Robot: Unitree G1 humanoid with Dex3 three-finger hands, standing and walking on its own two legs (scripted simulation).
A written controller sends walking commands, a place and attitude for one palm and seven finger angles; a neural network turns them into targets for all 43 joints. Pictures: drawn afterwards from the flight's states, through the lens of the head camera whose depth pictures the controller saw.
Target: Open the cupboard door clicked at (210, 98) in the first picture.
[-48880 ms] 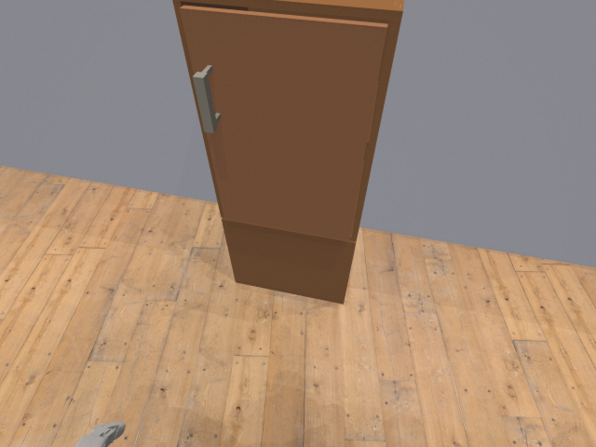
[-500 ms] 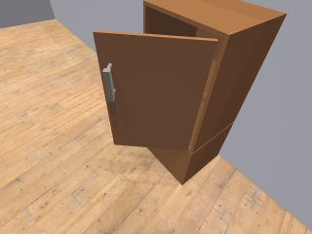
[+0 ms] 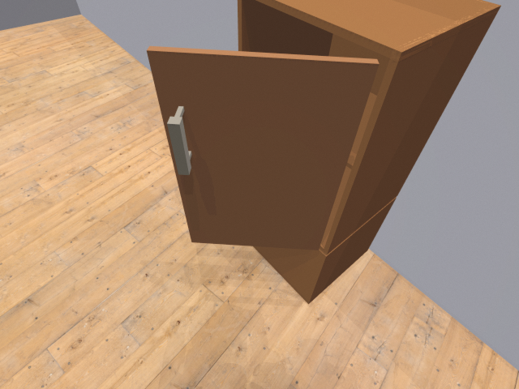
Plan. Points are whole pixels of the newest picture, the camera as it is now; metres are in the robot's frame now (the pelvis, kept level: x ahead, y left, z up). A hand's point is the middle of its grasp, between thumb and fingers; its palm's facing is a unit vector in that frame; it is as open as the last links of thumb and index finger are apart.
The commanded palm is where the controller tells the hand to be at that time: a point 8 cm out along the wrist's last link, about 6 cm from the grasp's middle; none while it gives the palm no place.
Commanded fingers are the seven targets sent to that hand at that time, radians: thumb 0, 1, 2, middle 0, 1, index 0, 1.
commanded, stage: come to a stop and stand still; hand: left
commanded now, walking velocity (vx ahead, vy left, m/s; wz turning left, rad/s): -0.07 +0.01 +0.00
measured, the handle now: (182, 141) +0.55 +0.20 +0.07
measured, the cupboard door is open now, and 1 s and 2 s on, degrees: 47 47 47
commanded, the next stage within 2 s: none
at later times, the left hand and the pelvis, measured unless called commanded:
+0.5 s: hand out of the picture -0.01 +0.19 -0.16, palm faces +0.05 -0.96 -0.28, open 7.4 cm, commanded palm none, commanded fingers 0.00 0.90 0.90 -0.20 -0.30 -0.20 -0.30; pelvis -0.08 -0.03 -0.01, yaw +1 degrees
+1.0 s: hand out of the picture -0.11 +0.20 -0.17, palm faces +0.08 -0.97 -0.22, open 7.4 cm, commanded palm none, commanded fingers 0.00 0.90 0.90 -0.20 -0.30 -0.20 -0.30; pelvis -0.14 -0.01 +0.00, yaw +2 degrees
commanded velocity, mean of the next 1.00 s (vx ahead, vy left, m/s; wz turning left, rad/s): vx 0.00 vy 0.00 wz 0.00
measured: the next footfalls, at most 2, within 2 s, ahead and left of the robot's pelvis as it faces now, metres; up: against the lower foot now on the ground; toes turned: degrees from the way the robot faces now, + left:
right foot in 1.04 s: -0.05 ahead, -0.14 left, +0.01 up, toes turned +3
left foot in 1.62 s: -0.13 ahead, +0.11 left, +0.00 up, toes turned +2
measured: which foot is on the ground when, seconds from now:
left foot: down 0.00-1.00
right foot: down 0.00-0.92, up 0.94-1.00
